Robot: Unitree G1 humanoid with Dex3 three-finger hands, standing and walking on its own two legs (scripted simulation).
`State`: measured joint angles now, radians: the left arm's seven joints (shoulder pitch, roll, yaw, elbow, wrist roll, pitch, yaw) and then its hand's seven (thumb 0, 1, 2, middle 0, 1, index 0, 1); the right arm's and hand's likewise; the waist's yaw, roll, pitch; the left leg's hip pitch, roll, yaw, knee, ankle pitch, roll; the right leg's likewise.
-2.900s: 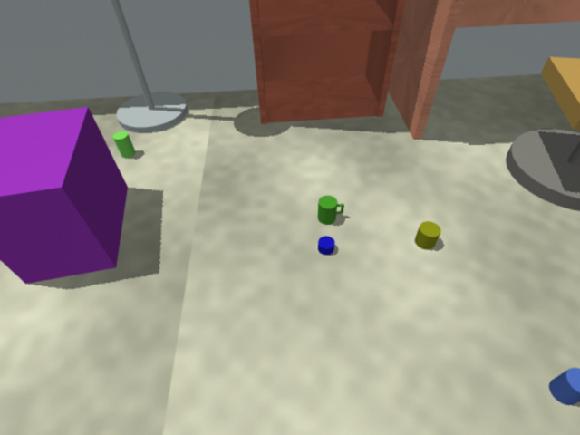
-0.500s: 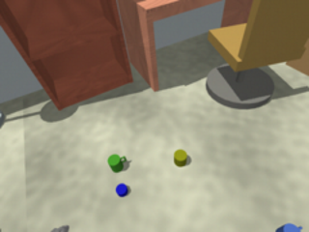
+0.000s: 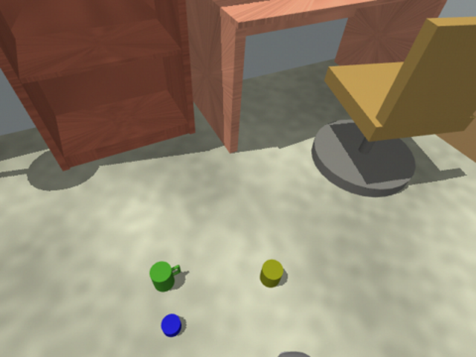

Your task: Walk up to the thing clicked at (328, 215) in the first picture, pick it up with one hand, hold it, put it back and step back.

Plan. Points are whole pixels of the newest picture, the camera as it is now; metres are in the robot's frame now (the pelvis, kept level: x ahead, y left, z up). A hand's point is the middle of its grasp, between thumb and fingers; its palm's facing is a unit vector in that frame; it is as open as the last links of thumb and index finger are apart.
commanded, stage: walk up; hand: left
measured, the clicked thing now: (166, 274) +0.55 +0.27 -0.71
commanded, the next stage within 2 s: stand in 1.34 s
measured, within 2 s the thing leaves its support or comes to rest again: neither
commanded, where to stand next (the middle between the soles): +0.13 -0.01 m, yaw +1 degrees
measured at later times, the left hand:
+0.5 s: hand out of the picture +0.15 +0.22 -0.14, palm faces -0.04 -0.94 -0.35, open 7.4 cm
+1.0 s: hand out of the picture +0.11 +0.23 -0.14, palm faces +0.00 -0.95 -0.33, open 7.4 cm
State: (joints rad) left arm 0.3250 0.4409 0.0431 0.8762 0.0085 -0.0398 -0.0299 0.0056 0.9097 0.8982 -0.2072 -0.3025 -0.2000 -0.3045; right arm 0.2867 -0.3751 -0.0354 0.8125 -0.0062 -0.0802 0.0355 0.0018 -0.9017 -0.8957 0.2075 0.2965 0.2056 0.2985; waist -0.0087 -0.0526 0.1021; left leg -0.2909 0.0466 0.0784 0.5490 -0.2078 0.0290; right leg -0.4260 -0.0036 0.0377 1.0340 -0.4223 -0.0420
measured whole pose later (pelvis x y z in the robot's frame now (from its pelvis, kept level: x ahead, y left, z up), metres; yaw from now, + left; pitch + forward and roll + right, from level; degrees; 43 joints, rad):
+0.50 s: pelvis +0.03 -0.02 +0.00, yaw +0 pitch -3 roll +1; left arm 0.10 0.34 -0.01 1.00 0.01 -0.02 -0.01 0.00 0.91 0.90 -0.21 -0.30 -0.20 -0.30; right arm 0.15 -0.36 0.01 1.01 0.01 -0.01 0.02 0.00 -0.90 -0.90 0.21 0.30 0.20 0.30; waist -0.01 0.01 0.09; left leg -0.24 0.03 0.06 0.55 -0.26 -0.01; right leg -0.29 -0.03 -0.01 0.58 -0.24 0.00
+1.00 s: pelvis +0.04 -0.02 +0.01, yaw +1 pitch -3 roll +0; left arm 0.08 0.35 0.01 1.18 0.01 -0.01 -0.02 0.00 0.91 0.90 -0.21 -0.30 -0.20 -0.30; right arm 0.10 -0.36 0.01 1.16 0.00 -0.02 0.01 0.00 -0.90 -0.90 0.21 0.30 0.20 0.30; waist 0.00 0.00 0.05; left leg -0.15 0.04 0.05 0.36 -0.16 -0.01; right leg -0.16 -0.02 -0.03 0.33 -0.12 0.01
